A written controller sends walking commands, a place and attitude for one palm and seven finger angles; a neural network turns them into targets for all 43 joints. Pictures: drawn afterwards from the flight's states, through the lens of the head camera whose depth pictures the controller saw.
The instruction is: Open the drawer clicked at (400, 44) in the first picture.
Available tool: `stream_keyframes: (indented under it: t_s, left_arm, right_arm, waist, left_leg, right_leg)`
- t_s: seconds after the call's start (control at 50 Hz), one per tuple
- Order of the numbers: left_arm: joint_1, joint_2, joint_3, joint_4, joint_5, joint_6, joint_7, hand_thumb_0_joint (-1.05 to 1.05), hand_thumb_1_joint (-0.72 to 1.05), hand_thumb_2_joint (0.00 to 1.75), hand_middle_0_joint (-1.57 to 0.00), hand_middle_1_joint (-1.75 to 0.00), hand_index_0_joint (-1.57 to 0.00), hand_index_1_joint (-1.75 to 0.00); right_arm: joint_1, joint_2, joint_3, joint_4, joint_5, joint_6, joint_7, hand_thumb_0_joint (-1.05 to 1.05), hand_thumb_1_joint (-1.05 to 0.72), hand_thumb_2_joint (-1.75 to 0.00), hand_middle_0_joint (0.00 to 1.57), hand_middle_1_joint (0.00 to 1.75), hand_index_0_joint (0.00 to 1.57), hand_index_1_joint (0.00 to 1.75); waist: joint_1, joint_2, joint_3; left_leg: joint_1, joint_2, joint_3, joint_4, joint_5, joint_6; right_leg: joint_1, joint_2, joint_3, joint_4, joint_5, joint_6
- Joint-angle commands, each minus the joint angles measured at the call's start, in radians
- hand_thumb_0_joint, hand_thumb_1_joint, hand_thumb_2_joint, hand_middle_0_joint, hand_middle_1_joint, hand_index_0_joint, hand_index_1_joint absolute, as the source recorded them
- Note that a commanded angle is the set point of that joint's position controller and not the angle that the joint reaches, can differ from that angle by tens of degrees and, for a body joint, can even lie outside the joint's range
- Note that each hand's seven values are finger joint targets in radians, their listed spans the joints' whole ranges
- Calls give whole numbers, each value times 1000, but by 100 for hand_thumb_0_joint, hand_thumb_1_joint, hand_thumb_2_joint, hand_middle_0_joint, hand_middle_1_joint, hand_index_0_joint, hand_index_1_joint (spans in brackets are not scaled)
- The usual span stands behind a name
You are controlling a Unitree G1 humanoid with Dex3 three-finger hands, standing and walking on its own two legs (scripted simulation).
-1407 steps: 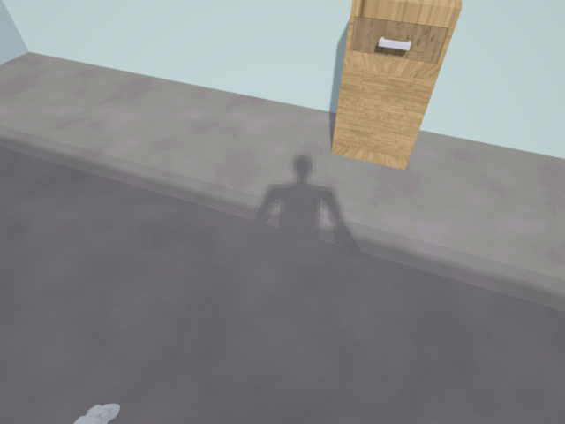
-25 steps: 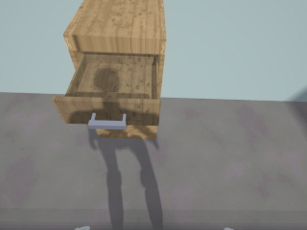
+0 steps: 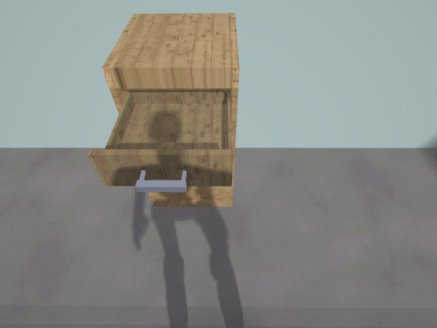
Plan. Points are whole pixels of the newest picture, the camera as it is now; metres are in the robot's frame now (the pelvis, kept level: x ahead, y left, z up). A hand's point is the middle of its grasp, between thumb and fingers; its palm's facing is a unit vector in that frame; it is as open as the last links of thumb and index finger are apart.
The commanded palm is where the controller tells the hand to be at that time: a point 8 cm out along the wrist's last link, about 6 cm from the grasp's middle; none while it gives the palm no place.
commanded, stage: let the arm hang, fingers relaxed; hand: left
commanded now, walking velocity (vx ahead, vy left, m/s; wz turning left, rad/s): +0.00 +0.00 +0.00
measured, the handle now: (162, 180) +0.49 +0.19 -0.10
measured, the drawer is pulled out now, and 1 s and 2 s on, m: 0.30 0.30 0.30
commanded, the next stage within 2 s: look to check the result in 0.34 s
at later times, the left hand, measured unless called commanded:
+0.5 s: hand out of the picture +0.00 +0.15 -0.17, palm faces +0.05 -0.98 -0.18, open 7.4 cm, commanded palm none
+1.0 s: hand out of the picture +0.01 +0.14 -0.17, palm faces +0.06 -0.98 -0.17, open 7.4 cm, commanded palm none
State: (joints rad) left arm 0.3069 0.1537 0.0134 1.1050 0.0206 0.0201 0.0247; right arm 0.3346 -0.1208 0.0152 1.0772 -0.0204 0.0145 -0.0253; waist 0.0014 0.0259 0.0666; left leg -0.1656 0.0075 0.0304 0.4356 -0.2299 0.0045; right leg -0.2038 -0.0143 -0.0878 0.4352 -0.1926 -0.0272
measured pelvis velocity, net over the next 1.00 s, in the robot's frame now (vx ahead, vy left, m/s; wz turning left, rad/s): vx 0.02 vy -0.02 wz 0.01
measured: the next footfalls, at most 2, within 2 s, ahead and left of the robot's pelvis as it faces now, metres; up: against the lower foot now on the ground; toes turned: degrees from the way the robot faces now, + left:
none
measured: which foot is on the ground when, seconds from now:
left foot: down 0.00-1.00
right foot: down 0.00-1.00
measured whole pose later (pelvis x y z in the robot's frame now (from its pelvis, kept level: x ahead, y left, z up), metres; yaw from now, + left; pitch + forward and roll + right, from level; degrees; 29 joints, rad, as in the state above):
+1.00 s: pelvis +0.02 -0.02 +0.00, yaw +0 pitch -2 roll +0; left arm 0.28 0.11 0.02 1.14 0.02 0.00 0.03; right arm 0.31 -0.10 0.00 1.12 -0.02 0.00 -0.04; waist 0.00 0.01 0.08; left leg -0.13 0.04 0.01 0.41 -0.25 -0.03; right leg -0.17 0.01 -0.11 0.41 -0.22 -0.05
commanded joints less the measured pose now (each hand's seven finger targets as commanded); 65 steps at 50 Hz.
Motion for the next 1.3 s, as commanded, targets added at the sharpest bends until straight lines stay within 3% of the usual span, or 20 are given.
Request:
stream_keyframes:
  t_s: [0.0, 0.12, 0.54, 0.56, 0.72, 0.84, 0.9, 1.02, 1.18, 1.28]
  left_arm:
    - [61, 97, 25, -24, -5, -16, 10, 0, 90, 90, -20, -30, -20, -30]
    - [63, 75, 27, -9, -6, -19, 11, 0, 90, 90, -20, -30, -20, -30]
    - [72, 52, 29, 17, -6, -26, 14, 0, 90, 90, -20, -30, -20, -30]
    - [67, 54, 29, 17, -7, -26, 13, 0, 90, 90, -20, -30, -20, -30]
    - [66, 53, 29, 21, -9, -30, 14, 0, 90, 90, -20, -30, -20, -30]
    - [69, 52, 28, 22, -7, -29, 15, 0, 90, 90, -20, -30, -20, -30]
    - [62, 55, 28, 22, -9, -28, 14, 0, 90, 90, -20, -30, -20, -30]
    - [62, 59, 31, 22, -10, -32, 14, 0, 90, 90, -20, -30, -20, -30]
    - [55, 59, 30, 24, -11, -29, 15, 0, 90, 90, -20, -30, -20, -30]
    - [59, 61, 30, 24, -11, -32, 15, 0, 90, 90, -20, -30, -20, -30]
  right_arm:
    - [90, -80, -25, -9, 3, -11, -10, 0, -90, -90, 20, 30, 20, 30]
    - [94, -64, -23, 7, 5, -18, -17, 0, -90, -90, 20, 30, 20, 30]
    - [81, -52, -30, 19, 8, -13, -23, 0, -90, -90, 20, 30, 20, 30]
    - [87, -50, -28, 23, 6, -13, -23, 0, -90, -90, 20, 30, 20, 30]
    - [74, -55, -28, 24, 8, -18, -26, 0, -90, -90, 20, 30, 20, 30]
    - [68, -54, -29, 24, 8, -12, -24, 0, -90, -90, 20, 30, 20, 30]
    - [70, -53, -27, 30, 6, -13, -24, 0, -90, -90, 20, 30, 20, 30]
    - [72, -54, -27, 30, 7, -18, -27, 0, -90, -90, 20, 30, 20, 30]
    - [75, -52, -27, 36, 8, -15, -28, 0, -90, -90, 20, 30, 20, 30]
    - [75, -54, -27, 36, 7, -16, -28, 0, -90, -90, 20, 30, 20, 30]
  waist:
    - [0, -45, 50]
    - [2, 4, 47]
    - [-1, -34, 55]
    - [-4, -14, 51]
    - [-3, -25, 23]
    - [-2, -37, 62]
    - [-1, -12, 52]
    - [-1, -19, 8]
    - [0, -29, 41]
    - [-1, -30, 15]
  left_leg:
    - [-76, 64, -78, -100, -35, 39]
    - [-78, 72, -81, -104, 12, 37]
    - [-28, 70, -65, -80, 66, 29]
    - [-31, 71, -64, -82, 63, 30]
    - [-12, 78, -62, -84, 112, 27]
    - [-17, 73, -60, -84, 79, 24]
    - [-24, 71, -59, -87, 77, 24]
    - [-5, 77, -60, -84, 130, 23]
    - [-16, 77, -60, -89, 120, 21]
    - [-2, 77, -58, -85, 135, 21]
  right_leg:
    - [-18, -86, 121, -128, -127, -25]
    - [6, -81, 109, -104, -49, -26]
    - [-9, -85, 106, -129, -25, -28]
    - [0, -87, 109, -133, -29, -28]
    - [36, -87, 102, -117, 70, -28]
    - [0, -82, 109, -139, 0, -27]
    - [20, -86, 111, -141, -3, -28]
    - [63, -87, 98, -119, 99, -29]
    - [54, -86, 92, -124, 87, -28]
    - [72, -89, 93, -121, 120, -27]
